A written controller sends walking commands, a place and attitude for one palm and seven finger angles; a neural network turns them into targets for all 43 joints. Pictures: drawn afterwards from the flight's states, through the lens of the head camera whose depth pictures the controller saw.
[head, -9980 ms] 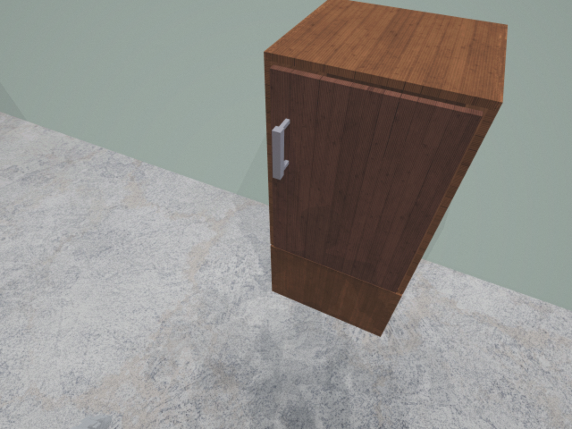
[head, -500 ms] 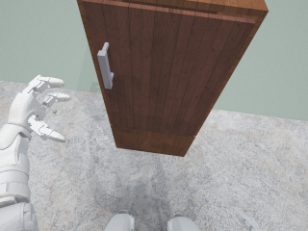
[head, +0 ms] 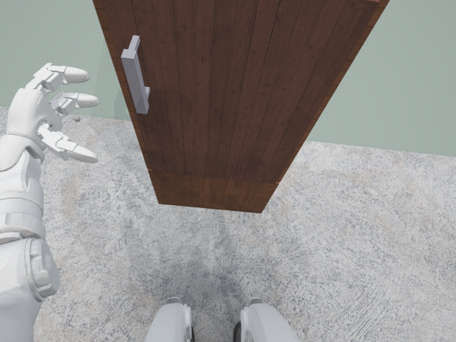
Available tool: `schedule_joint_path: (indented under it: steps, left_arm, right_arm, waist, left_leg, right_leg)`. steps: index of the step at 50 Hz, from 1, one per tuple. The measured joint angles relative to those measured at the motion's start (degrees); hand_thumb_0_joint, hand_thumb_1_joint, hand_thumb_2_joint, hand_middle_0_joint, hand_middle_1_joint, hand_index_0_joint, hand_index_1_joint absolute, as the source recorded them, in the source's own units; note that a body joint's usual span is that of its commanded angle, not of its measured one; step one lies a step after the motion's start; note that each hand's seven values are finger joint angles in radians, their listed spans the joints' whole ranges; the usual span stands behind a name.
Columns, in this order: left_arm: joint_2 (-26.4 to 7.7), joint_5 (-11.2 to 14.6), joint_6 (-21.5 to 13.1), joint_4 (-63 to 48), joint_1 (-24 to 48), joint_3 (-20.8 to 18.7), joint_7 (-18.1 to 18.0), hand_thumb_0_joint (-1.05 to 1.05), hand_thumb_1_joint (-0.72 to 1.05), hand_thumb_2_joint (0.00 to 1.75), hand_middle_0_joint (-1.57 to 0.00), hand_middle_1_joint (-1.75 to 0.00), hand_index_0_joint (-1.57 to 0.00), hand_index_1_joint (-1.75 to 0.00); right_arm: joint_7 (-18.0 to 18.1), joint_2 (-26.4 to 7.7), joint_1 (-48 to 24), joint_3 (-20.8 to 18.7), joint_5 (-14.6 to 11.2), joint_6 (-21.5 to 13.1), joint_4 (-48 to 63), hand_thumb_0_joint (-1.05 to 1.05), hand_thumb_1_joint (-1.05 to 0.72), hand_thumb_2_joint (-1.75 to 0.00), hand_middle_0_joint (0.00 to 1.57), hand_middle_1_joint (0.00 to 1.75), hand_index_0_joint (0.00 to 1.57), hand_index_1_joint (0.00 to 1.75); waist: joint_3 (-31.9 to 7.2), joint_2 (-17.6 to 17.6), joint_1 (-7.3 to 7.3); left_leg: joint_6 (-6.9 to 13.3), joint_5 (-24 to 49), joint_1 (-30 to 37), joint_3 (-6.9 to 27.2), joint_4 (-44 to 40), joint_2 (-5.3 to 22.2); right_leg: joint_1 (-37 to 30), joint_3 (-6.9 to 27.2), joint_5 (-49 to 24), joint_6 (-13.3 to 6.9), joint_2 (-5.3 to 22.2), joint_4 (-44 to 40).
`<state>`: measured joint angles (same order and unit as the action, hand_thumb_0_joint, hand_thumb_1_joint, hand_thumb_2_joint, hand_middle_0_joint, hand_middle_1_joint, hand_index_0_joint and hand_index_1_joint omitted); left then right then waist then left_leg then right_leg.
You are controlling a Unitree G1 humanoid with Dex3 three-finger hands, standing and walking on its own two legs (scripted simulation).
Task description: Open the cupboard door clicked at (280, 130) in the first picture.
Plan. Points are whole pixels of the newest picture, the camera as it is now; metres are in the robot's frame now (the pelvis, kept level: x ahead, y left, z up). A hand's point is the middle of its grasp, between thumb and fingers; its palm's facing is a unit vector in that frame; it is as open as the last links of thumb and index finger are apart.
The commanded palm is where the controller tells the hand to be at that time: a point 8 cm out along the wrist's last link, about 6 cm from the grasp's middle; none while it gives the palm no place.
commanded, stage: move the hooked fingers beside the handle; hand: left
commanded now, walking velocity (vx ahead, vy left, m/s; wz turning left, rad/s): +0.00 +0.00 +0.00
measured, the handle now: (139, 77) +0.57 +0.15 +0.07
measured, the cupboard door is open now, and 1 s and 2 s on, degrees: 0 0 0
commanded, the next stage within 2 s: slide the fingers in behind the handle in 1.06 s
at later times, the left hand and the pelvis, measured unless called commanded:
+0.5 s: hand (86, 101) +0.51 +0.23 +0.07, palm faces -0.10 -0.99 -0.01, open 14.0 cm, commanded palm +0.50 +0.27 +0.07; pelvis +0.01 +0.01 +0.00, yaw -2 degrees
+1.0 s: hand (89, 103) +0.50 +0.23 +0.07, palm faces -0.09 -1.00 -0.02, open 14.0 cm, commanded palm +0.49 +0.26 +0.07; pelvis +0.01 +0.01 +0.00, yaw -1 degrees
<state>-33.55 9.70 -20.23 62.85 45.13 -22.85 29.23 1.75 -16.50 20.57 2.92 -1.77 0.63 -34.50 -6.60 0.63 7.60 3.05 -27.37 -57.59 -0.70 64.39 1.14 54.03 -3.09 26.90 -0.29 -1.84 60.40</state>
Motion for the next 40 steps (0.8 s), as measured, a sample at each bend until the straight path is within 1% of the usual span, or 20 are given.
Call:
schedule_joint_path:
  steps: [3,12,19,22,28,35,40]
  left_arm:
    - [-1.0,-0.7,-0.1,0.7,1.3,-1.0,-0.5,-0.01,-0.5,0.3,-0.3,-1.2,-0.3,-1.2]
    - [-3.8,-2.3,0.4,4.1,6.3,-1.9,-1.3,-0.01,-0.5,0.3,-0.3,-1.2,-0.3,-1.2]
    - [-4.2,-2.7,1.0,4.4,7.5,-2.4,-1.6,-0.01,-0.5,0.3,-0.3,-1.2,-0.3,-1.2]
    - [-3.9,-2.9,1.2,3.4,6.1,-2.8,-1.7,-0.01,-0.5,0.3,-0.3,-1.2,-0.3,-1.2]
    - [-2.9,-2.7,0.3,2.1,4.5,-3.0,-2.3,-0.01,-0.5,0.3,-0.3,-1.2,-0.3,-1.2]
    - [-1.8,-2.5,0.3,2.3,5.4,-0.5,-2.9,-0.01,-0.5,0.3,-0.3,-1.2,-0.3,-1.2]
    - [-0.6,-2.4,0.2,1.6,4.9,0.0,-3.4,-0.01,-0.5,0.3,-0.3,-1.2,-0.3,-1.2]
  right_arm:
    - [-0.1,0.0,0.6,0.0,0.2,0.3,-0.1,0.01,-0.9,-0.9,0.2,0.3,0.2,0.3]
    - [-0.5,0.0,2.1,0.3,0.6,1.3,-0.5,0.01,-0.9,-0.9,0.2,0.3,0.2,0.3]
    - [-1.0,0.1,2.8,0.3,1.0,2.5,-0.2,0.01,-0.9,-0.9,0.2,0.3,0.2,0.3]
    - [-1.2,0.3,3.0,0.3,1.0,3.0,0.4,0.01,-0.9,-0.9,0.2,0.3,0.2,0.3]
    - [-1.3,0.7,2.7,0.3,0.9,3.5,0.5,0.01,-0.9,-0.9,0.2,0.3,0.2,0.3]
    - [-1.3,0.8,1.6,0.1,1.0,3.5,0.1,0.01,-0.9,-0.9,0.2,0.3,0.2,0.3]
    - [-1.4,0.8,0.9,-0.1,1.0,3.7,0.5,0.01,-0.9,-0.9,0.2,0.3,0.2,0.3]
  waist:
    - [0.0,0.1,0.78]
    - [0.4,0.5,2.51]
    - [0.3,0.6,3.12]
    - [0.3,0.7,3.13]
    - [0.3,0.5,2.67]
    - [0.1,0.5,2.08]
    - [-0.3,0.5,1.88]
  left_leg:
    - [0.0,-0.1,-0.9,-0.1,0.4,0.2]
    - [0.2,-0.6,-3.4,0.0,1.6,0.6]
    - [0.4,-0.8,-4.1,-0.2,1.6,0.8]
    - [0.5,-0.8,-3.8,-0.5,1.2,0.9]
    - [0.6,-1.0,-3.2,-0.4,0.9,0.8]
    - [0.6,-0.9,-2.8,0.2,0.7,0.4]
    - [0.6,-0.9,-2.4,0.1,0.5,0.3]
  right_leg:
    - [1.0,0.1,0.0,0.0,-0.2,0.3]
    - [3.2,0.0,0.0,0.2,-0.6,0.8]
    - [3.8,0.3,-0.1,0.4,-0.8,0.4]
    - [3.7,0.6,-0.2,0.5,-0.9,0.0]
    - [2.9,0.6,-0.1,0.7,-0.8,-0.4]
    - [2.1,-0.1,0.0,0.7,-0.5,-0.9]
    - [1.8,0.0,0.0,0.7,-0.5,-1.1]
